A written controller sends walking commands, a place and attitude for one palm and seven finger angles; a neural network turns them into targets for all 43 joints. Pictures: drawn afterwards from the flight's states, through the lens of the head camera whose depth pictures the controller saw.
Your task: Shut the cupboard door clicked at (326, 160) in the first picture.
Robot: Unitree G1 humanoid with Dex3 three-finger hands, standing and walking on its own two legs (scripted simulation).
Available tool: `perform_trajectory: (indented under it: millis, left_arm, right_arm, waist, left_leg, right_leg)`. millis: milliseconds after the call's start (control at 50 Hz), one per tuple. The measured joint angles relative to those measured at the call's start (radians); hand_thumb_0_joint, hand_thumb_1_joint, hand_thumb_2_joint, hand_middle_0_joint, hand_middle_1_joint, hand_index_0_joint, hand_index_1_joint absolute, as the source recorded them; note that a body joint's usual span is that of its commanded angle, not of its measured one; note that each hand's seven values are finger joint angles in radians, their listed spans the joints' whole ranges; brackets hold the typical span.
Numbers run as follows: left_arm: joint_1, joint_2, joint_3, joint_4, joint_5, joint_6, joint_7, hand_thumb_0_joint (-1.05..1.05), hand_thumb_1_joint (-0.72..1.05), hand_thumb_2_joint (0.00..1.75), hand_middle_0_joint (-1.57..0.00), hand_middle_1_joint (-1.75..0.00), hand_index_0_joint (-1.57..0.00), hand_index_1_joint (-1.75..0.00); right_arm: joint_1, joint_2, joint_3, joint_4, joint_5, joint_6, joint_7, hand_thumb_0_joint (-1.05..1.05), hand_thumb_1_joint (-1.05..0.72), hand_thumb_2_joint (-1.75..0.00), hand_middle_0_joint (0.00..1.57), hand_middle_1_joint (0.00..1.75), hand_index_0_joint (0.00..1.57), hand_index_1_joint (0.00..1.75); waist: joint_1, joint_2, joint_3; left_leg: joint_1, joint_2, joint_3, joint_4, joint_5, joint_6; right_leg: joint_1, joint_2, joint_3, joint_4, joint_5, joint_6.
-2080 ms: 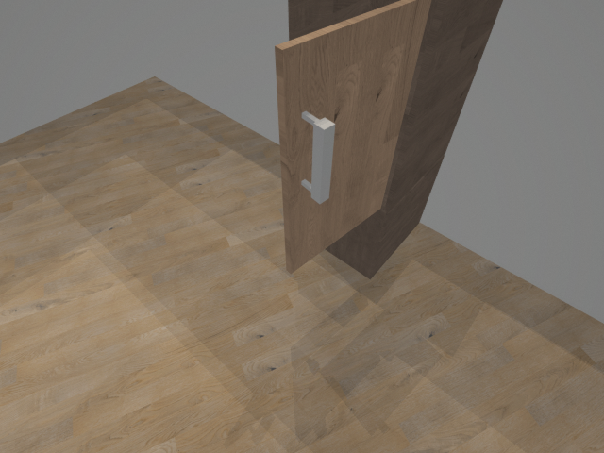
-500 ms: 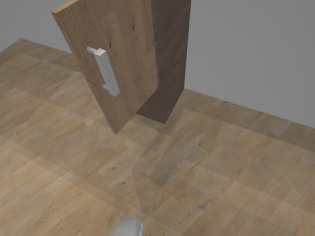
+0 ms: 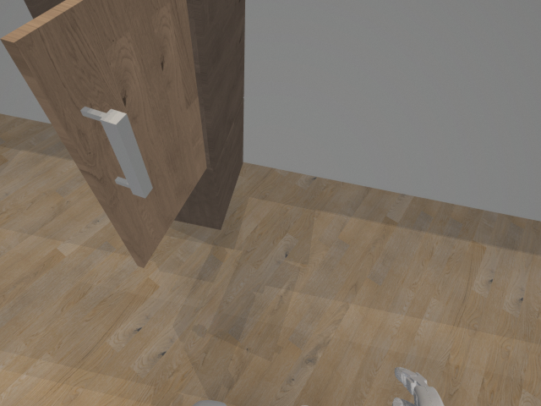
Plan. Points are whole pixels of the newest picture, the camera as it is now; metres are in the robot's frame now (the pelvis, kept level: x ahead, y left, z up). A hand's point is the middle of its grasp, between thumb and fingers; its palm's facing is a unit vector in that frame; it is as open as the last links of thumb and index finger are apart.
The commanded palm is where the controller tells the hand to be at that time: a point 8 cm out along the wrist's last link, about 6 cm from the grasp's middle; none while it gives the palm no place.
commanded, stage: walk around to get in front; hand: left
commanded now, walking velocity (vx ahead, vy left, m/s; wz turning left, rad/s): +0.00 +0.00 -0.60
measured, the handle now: (118, 155) +0.45 +0.31 +0.05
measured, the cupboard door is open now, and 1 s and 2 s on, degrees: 82 82 82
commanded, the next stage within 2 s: none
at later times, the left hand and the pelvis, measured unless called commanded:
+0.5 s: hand (214, 362) +0.19 +0.11 -0.15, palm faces -0.35 -0.89 -0.27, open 7.3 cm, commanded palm none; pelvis +0.00 -0.03 +0.00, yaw -20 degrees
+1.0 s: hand (208, 353) +0.21 +0.12 -0.16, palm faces -0.51 -0.84 -0.20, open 7.4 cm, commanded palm none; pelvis +0.04 -0.02 +0.01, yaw -36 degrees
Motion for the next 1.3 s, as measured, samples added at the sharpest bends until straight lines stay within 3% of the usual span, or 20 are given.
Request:
perform_trajectory:
  millis: [80,160,240,320,380,400,460,540,700,760,820,880,940,980,1040,1120,1180,1200,1240,1300]
  left_arm:
    - [-0.043,0.031,0.012,-0.023,0.009,-0.001,-0.017,0.01,0.91,0.9,-0.2,-0.3,-0.2,-0.3]
    - [-0.068,0.04,0.009,-0.043,0.006,0.007,-0.032,0.0,0.91,0.9,-0.2,-0.3,-0.2,-0.29]
    - [-0.097,0.031,-0.002,-0.044,0.005,0.017,-0.041,0.0,0.91,0.9,-0.2,-0.3,-0.2,-0.29]
    - [-0.136,0.01,-0.018,-0.045,0.004,0.017,-0.046,0.0,0.91,0.9,-0.2,-0.3,-0.2,-0.29]
    - [-0.154,-0.004,-0.033,-0.059,0.002,0.001,-0.048,0.01,0.91,0.9,-0.2,-0.3,-0.2,-0.29]
    - [-0.156,-0.007,-0.036,-0.064,0.005,-0.014,-0.044,0.0,0.91,0.9,-0.2,-0.3,-0.2,-0.3]
    - [-0.165,-0.038,-0.049,-0.063,-0.001,-0.032,-0.022,0.0,0.91,0.9,-0.2,-0.3,-0.2,-0.3]
    - [-0.143,-0.057,-0.053,-0.06,-0.004,-0.027,-0.001,0.0,0.91,0.9,-0.2,-0.3,-0.2,-0.3]
    - [-0.083,-0.073,-0.05,-0.037,0.005,-0.018,-0.01,0.0,0.91,0.9,-0.2,-0.3,-0.21,-0.3]
    - [-0.066,-0.066,-0.041,-0.031,0.007,-0.014,-0.011,0.0,0.91,0.9,-0.2,-0.3,-0.21,-0.3]
    - [-0.044,-0.055,-0.03,-0.026,-0.001,-0.004,-0.009,0.0,0.9,0.9,-0.2,-0.3,-0.21,-0.3]
    - [-0.05,-0.027,-0.016,-0.014,-0.003,0.012,-0.014,0.01,0.91,0.9,-0.2,-0.3,-0.21,-0.3]
    - [-0.053,-0.007,-0.002,-0.012,0.005,0.015,-0.029,0.01,0.91,0.9,-0.2,-0.3,-0.2,-0.3]
    - [-0.055,-0.001,0.002,-0.017,0.005,0.017,-0.037,0.01,0.91,0.9,-0.2,-0.3,-0.2,-0.3]
    - [-0.06,0.001,-0.001,-0.023,0.004,0.019,-0.044,0.01,0.91,0.9,-0.2,-0.3,-0.2,-0.3]
    - [-0.076,-0.007,-0.01,-0.023,0.003,0.019,-0.05,0.01,0.91,0.9,-0.2,-0.3,-0.2,-0.3]
    - [-0.088,-0.015,-0.02,-0.029,0.003,0.006,-0.052,0.01,0.91,0.9,-0.2,-0.3,-0.2,-0.3]
    - [-0.088,-0.014,-0.023,-0.034,0.005,-0.004,-0.051,0.01,0.91,0.9,-0.2,-0.3,-0.2,-0.3]
    - [-0.103,-0.032,-0.029,-0.031,0.004,-0.026,-0.038,0.01,0.91,0.9,-0.2,-0.3,-0.2,-0.3]
    - [-0.105,-0.052,-0.035,-0.038,-0.001,-0.032,-0.015,0.0,0.91,0.9,-0.2,-0.3,-0.2,-0.3]
  right_arm:
    - [0.061,0.007,0.019,0.003,-0.013,0.0,-0.004,0.0,-0.9,-0.9,0.2,0.3,0.21,0.3]
    - [0.116,0.0,0.019,0.023,-0.011,0.001,-0.003,0.0,-0.9,-0.9,0.2,0.3,0.21,0.3]
    - [0.165,-0.016,0.008,0.044,-0.013,0.001,0.002,0.0,-0.9,-0.9,0.2,0.3,0.21,0.3]
    - [0.206,-0.041,-0.006,0.063,-0.017,0.005,0.009,0.0,-0.9,-0.9,0.2,0.3,0.21,0.3]
    - [0.24,-0.063,-0.017,0.074,-0.013,0.013,0.015,0.0,-0.9,-0.9,0.2,0.3,0.21,0.3]
    - [0.246,-0.07,-0.02,0.078,-0.007,0.019,0.018,0.0,-0.9,-0.9,0.2,0.3,0.21,0.3]
    - [0.21,-0.093,-0.031,0.096,0.002,0.055,0.013,0.0,-0.9,-0.9,0.2,0.3,0.2,0.3]
    - [0.163,-0.081,-0.034,0.088,0.004,0.063,0.016,0.0,-0.91,-0.9,0.2,0.3,0.2,0.3]
    - [0.085,-0.041,-0.033,0.043,0.006,0.048,0.022,0.0,-0.91,-0.9,0.2,0.3,0.2,0.3]
    - [0.066,-0.028,-0.028,0.032,0.011,0.035,0.019,0.0,-0.91,-0.9,0.2,0.3,0.2,0.3]
    - [0.068,-0.023,-0.018,0.018,0.012,0.011,0.014,0.0,-0.9,-0.9,0.2,0.3,0.2,0.3]
    - [0.075,-0.006,-0.003,0.016,-0.005,-0.001,0.009,0.0,-0.9,-0.9,0.2,0.3,0.2,0.3]
    - [0.1,0.005,0.01,0.013,-0.016,0.0,0.005,0.0,-0.9,-0.9,0.2,0.3,0.21,0.3]
    - [0.112,0.005,0.012,0.014,-0.017,0.001,0.004,0.0,-0.9,-0.9,0.2,0.3,0.21,0.3]
    - [0.125,-0.001,0.008,0.021,-0.017,0.001,0.005,0.0,-0.9,-0.9,0.2,0.3,0.21,0.3]
    - [0.14,-0.019,-0.004,0.029,-0.018,0.004,0.012,0.0,-0.9,-0.9,0.2,0.3,0.21,0.3]
    - [0.159,-0.042,-0.017,0.036,-0.015,0.01,0.018,0.0,-0.9,-0.9,0.2,0.3,0.21,0.3]
    - [0.171,-0.05,-0.022,0.037,-0.01,0.013,0.021,0.0,-0.9,-0.9,0.2,0.3,0.21,0.3]
    - [0.16,-0.076,-0.033,0.055,-0.001,0.036,0.019,0.0,-0.9,-0.9,0.2,0.3,0.21,0.3]
    - [0.14,-0.093,-0.041,0.076,0.004,0.062,0.012,0.0,-0.9,-0.9,0.2,0.3,0.2,0.3]
  waist:
    - [-0.003,0.003,0.016]
    - [-0.019,0.02,0.017]
    - [-0.045,0.035,0.018]
    - [-0.077,0.056,0.023]
    - [-0.092,0.072,0.018]
    - [-0.091,0.073,0.013]
    - [-0.098,0.105,0.037]
    - [-0.094,0.087,0.038]
    - [-0.064,0.063,0.015]
    - [-0.047,0.05,0.007]
    - [-0.041,0.049,-0.016]
    - [-0.03,0.022,-0.009]
    - [-0.024,0.018,-0.007]
    - [-0.02,0.024,-0.004]
    - [-0.023,0.038,0.002]
    - [-0.041,0.06,0.012]
    - [-0.055,0.081,0.014]
    - [-0.058,0.082,0.008]
    - [-0.061,0.111,0.02]
    - [-0.063,0.116,0.027]
  left_leg:
    - [0.045,0.038,0.047,-0.06,0.028,-0.001]
    - [0.08,0.071,0.101,-0.107,0.041,-0.002]
    - [0.103,0.095,0.16,-0.11,0.028,-0.01]
    - [0.108,0.12,0.213,-0.067,-0.007,-0.028]
    - [0.091,0.142,0.246,0.013,-0.056,-0.053]
    - [0.063,0.149,0.245,0.083,-0.082,-0.062]
    - [-0.051,0.122,0.118,0.374,-0.214,-0.078]
    - [-0.151,0.093,0.056,0.523,-0.139,-0.099]
    - [-0.145,0.057,0.015,0.352,-0.088,-0.104]
    - [-0.089,0.033,0.018,0.212,-0.092,-0.095]
    - [0.003,0.029,0.022,-0.011,0.012,-0.07]
    - [0.013,0.037,0.055,0.0,0.009,-0.021]
    - [0.053,0.064,0.084,-0.048,0.019,-0.019]
    - [0.074,0.081,0.104,-0.08,0.031,-0.023]
    - [0.095,0.105,0.139,-0.1,0.033,-0.033]
    - [0.105,0.136,0.191,-0.072,0.005,-0.052]
    - [0.094,0.164,0.225,-0.001,-0.043,-0.077]
    - [0.077,0.172,0.233,0.05,-0.068,-0.084]
    - [0.003,0.161,0.163,0.248,-0.193,-0.089]
    - [-0.103,0.11,0.082,0.483,-0.201,-0.093]
  right_leg:
    - [-0.12,-0.063,-0.108,0.291,0.03,0.037]
    - [-0.157,-0.122,-0.141,0.321,0.099,0.053]
    - [-0.121,-0.159,-0.172,0.174,0.111,0.05]
    - [-0.043,-0.158,-0.213,-0.02,0.086,0.026]
    - [0.055,-0.144,-0.24,-0.223,0.202,-0.004]
    - [0.072,-0.139,-0.233,-0.259,0.182,-0.021]
    - [0.062,-0.111,-0.208,-0.226,0.162,-0.05]
    - [0.095,-0.099,-0.161,-0.298,0.215,-0.057]
    - [0.108,-0.069,-0.075,-0.352,0.25,-0.053]
    - [0.094,-0.059,-0.047,-0.334,0.242,-0.043]
    - [0.058,-0.033,-0.028,-0.28,0.214,-0.024]
    - [-0.034,-0.043,-0.068,-0.017,0.026,-0.003]
    - [-0.108,-0.075,-0.13,0.213,0.032,0.022]
    - [-0.128,-0.102,-0.156,0.263,0.06,0.035]
    - [-0.117,-0.136,-0.181,0.204,0.081,0.044]
    - [-0.053,-0.156,-0.215,0.013,0.076,0.035]
    - [0.029,-0.147,-0.244,-0.177,0.156,0.015]
    - [0.059,-0.146,-0.246,-0.242,0.214,-0.014]
    - [0.043,-0.127,-0.237,-0.202,0.178,-0.051]
    - [0.063,-0.116,-0.215,-0.231,0.168,-0.057]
